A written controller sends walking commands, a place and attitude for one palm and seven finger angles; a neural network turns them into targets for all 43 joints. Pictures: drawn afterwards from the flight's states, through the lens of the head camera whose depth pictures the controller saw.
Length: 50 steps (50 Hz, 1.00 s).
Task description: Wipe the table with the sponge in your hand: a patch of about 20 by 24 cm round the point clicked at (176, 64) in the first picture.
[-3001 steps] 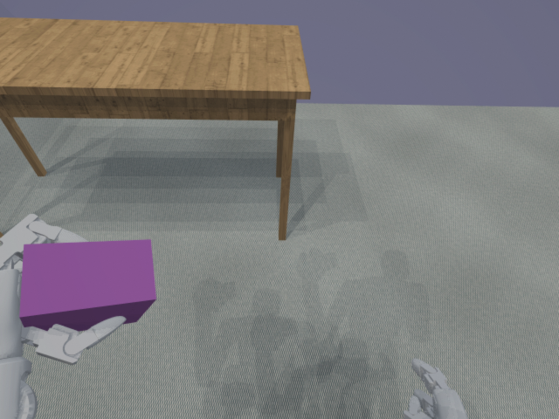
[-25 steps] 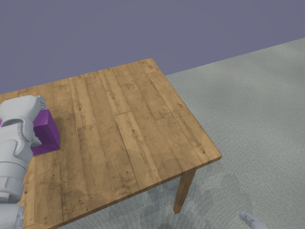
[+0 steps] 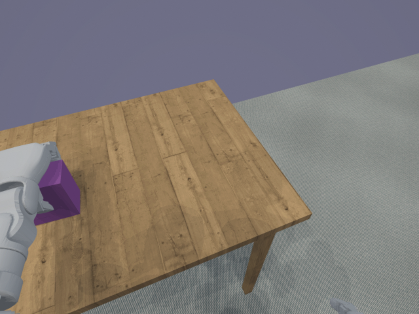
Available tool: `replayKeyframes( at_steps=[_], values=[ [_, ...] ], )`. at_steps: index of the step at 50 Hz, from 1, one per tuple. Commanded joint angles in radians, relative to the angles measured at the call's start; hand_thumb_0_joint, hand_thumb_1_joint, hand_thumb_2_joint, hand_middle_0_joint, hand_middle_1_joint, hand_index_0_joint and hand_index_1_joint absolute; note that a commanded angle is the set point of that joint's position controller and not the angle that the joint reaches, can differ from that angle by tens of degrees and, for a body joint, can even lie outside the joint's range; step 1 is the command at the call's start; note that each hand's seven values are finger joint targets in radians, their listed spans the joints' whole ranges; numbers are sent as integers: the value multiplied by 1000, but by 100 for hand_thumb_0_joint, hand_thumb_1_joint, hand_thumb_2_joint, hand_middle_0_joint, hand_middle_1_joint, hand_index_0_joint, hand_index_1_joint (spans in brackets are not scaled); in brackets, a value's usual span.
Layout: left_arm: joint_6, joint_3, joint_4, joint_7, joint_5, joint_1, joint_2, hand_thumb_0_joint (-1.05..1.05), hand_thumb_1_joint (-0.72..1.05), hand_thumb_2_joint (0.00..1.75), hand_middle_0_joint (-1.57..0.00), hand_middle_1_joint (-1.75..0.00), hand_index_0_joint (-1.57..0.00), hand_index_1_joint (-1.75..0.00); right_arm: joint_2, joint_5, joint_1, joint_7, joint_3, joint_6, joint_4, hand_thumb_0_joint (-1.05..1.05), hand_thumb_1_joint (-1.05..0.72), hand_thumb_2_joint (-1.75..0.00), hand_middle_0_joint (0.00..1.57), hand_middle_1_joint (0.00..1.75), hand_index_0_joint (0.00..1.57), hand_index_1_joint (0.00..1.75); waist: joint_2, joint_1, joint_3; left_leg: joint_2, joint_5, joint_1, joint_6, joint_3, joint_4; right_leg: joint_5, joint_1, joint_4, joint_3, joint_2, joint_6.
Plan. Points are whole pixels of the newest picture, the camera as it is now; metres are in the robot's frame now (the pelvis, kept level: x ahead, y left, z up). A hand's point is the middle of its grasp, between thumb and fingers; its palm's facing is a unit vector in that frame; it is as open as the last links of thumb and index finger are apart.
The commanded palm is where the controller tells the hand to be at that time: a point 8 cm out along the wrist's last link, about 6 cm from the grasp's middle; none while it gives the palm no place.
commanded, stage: wipe back along the first lane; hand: left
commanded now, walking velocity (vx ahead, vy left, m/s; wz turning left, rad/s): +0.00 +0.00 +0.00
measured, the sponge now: (43, 199) +0.31 +0.38 +0.03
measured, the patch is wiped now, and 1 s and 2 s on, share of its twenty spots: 1.00 1.00 1.00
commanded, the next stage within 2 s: lift the sponge slowly off the table in 1.28 s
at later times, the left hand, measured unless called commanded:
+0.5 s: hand (42, 195) +0.29 +0.34 +0.08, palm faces -0.04 -0.03 -1.00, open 10.3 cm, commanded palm +0.25 +0.33 +0.11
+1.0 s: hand (42, 227) +0.23 +0.31 +0.08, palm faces +0.02 -0.05 -1.00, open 10.3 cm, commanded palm +0.19 +0.30 +0.11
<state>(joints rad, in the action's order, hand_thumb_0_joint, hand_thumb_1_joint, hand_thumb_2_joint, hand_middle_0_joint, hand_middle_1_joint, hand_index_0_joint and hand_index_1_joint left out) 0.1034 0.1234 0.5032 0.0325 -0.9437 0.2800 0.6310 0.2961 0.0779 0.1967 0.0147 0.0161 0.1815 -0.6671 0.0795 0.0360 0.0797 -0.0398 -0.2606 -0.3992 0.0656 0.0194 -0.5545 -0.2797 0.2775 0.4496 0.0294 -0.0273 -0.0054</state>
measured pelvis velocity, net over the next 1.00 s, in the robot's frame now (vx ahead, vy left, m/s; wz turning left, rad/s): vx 0.00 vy -0.01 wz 0.00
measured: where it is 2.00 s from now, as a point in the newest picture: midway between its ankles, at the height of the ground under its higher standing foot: outside the picture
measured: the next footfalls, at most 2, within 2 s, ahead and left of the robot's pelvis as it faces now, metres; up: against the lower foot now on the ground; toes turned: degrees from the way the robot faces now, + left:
none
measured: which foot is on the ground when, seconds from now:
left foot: down 0.00-1.00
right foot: down 0.00-1.00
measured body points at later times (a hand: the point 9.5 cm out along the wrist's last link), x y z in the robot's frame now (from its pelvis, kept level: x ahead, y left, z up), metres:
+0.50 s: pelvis +0.00 +0.00 +0.00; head +0.00 -0.02 +0.45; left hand +0.29 +0.34 +0.13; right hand +0.18 -0.24 -0.11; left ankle +0.01 +0.07 -0.74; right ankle -0.04 -0.13 -0.74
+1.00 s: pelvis +0.00 -0.01 +0.00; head -0.01 -0.05 +0.45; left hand +0.23 +0.31 +0.13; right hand +0.22 -0.23 -0.09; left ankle +0.01 +0.07 -0.74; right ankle -0.04 -0.13 -0.74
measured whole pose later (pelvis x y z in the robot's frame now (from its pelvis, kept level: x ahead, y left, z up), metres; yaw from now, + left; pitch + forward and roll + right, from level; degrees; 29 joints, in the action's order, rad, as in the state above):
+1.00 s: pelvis +0.00 -0.01 +0.00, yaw +0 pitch +2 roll -1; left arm 0.28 0.07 -0.02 0.05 -0.90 -0.16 0.51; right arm 0.28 0.07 0.09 0.00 -0.02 0.12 -0.62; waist 0.11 0.09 0.08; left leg -0.03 -0.28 -0.31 0.05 0.02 -0.56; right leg -0.31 0.20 0.48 0.03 -0.03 -0.02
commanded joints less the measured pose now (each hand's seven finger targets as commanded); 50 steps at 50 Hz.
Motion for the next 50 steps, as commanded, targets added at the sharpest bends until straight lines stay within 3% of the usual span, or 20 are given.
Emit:
replayKeyframes(
  at_steps=[1,3,4,5,8,9,14,17,19,20,29,32,34,35,39,42,43,48,49,50],
  values=[
    [44,20,-102,-8,-8,153,214,0,10,130,-120,-160,-120,-160,147,4,-115,5,38,-47,134,0,-90,-90,20,30,20,30,-52,-3,173,33,305,178,-11,64,58,229,2,-37,4,-22,-65],
    [57,-6,-136,-10,-10,126,183,0,10,130,-120,-160,-120,-160,138,3,-128,3,37,-52,146,0,-90,-90,20,30,20,30,-23,2,174,31,282,190,-11,68,62,194,5,-43,2,-22,-67],
    [64,17,-133,-11,-16,121,205,0,10,130,-120,-160,-120,-160,139,4,-143,4,31,-55,147,0,-90,-90,20,30,20,30,-20,11,164,34,275,182,-10,76,69,182,3,-41,-2,-23,-73],
    [74,-38,-123,-16,-20,121,152,0,10,130,-120,-160,-120,-160,135,3,-134,4,30,-56,148,0,-90,-90,20,30,20,30,-26,0,156,34,253,186,-10,75,69,162,17,-42,7,-26,-70],
    [90,-73,-126,-24,-26,145,121,0,10,130,-120,-160,-120,-160,131,4,-141,3,26,-59,152,0,-90,-90,20,30,20,30,-31,-7,132,34,188,175,-13,79,80,119,38,-45,8,-27,-71],
    [89,-37,-128,-26,-22,130,149,0,10,130,-120,-160,-120,-160,132,6,-148,4,24,-62,156,0,-90,-90,20,30,20,30,-24,3,139,37,189,173,-12,84,84,119,25,-42,4,-27,-76],
    [93,-18,-143,-38,-13,104,166,0,10,130,-120,-160,-120,-160,129,5,-160,8,17,-63,166,0,-90,-90,20,30,20,30,-37,12,144,33,183,167,-11,77,84,124,1,-45,2,-25,-75],
    [91,-66,-176,-41,-11,80,110,0,10,130,-120,-160,-120,-160,122,3,-162,5,15,-67,174,0,-90,-90,20,30,20,30,-48,5,146,32,196,179,-11,74,77,136,4,-43,7,-26,-70],
    [91,-31,-206,-38,-11,28,129,0,10,130,-120,-160,-120,-160,122,2,-176,-1,14,-71,179,0,-90,-90,20,30,20,30,-21,22,149,36,224,179,-13,80,78,153,-9,-37,0,-25,-76],
    [92,-70,-231,-38,-4,4,83,0,10,130,-120,-160,-120,-160,115,1,-174,-2,15,-74,186,0,-90,-90,20,30,20,30,-28,16,147,33,227,188,-10,73,71,158,-11,-38,3,-26,-72],
    [129,-7,-345,-23,19,-151,111,0,10,130,-120,-160,-120,-160,116,-2,-214,-10,11,-88,188,0,-90,-90,20,30,20,30,-57,37,139,30,287,174,-10,67,64,250,-67,-25,-12,-22,-71],
    [137,-36,-405,-21,33,-265,60,0,10,130,-120,-160,-120,-160,105,-3,-216,-18,11,-98,196,0,-90,-90,20,30,20,30,-55,41,147,30,330,186,-11,60,50,297,-85,-16,-4,-17,-62],
    [144,12,-427,-18,33,-275,108,0,10,130,-120,-160,-120,-160,111,-4,-230,-19,9,-99,189,0,-90,-90,20,30,20,30,-55,45,144,31,334,177,-12,65,52,312,-95,-11,-18,-19,-67],
    [150,-22,-447,-20,42,-306,65,0,10,130,-120,-160,-120,-160,102,-5,-227,-19,8,-100,199,0,-90,-90,20,30,20,30,-55,42,128,30,332,174,-11,59,51,309,-94,-11,-5,-18,-62],
    [166,18,-493,-14,45,-341,97,0,10,130,-120,-160,-120,-160,106,-5,-249,-16,7,-103,194,0,-90,-90,20,30,20,30,-74,49,109,28,302,169,-10,60,55,306,-94,-17,-26,-18,-64],
    [171,-29,-543,-14,51,-395,34,0,10,130,-120,-160,-120,-160,96,-7,-247,-17,9,-110,204,0,-90,-90,20,30,20,30,-66,45,102,27,313,176,-10,50,49,326,-92,-15,-16,-13,-57],
    [171,-5,-542,-10,49,-422,57,0,10,130,-120,-160,-120,-160,96,-6,-246,-18,8,-110,197,0,-90,-90,20,30,20,30,-69,50,107,28,314,175,-12,54,47,326,-95,-13,-20,-13,-58],
    [183,-27,-586,-5,49,-439,26,0,10,130,-120,-160,-120,-160,92,-9,-260,-10,7,-114,201,0,-90,-90,20,30,20,30,-92,47,93,25,275,171,-10,50,50,301,-85,-18,-25,-13,-55],
    [186,-1,-596,-3,44,-444,53,0,10,130,-120,-160,-120,-160,94,-8,-281,-9,5,-116,201,0,-90,-90,20,30,20,30,-82,54,84,23,276,176,-9,53,50,311,-90,-18,-47,-18,-64],
    [187,-30,-614,-3,51,-465,16,0,10,130,-120,-160,-120,-160,88,-10,-274,-9,3,-118,208,0,-90,-90,20,30,20,30,-77,51,100,21,281,176,-8,45,46,320,-100,-12,-30,-13,-58]
  ],
)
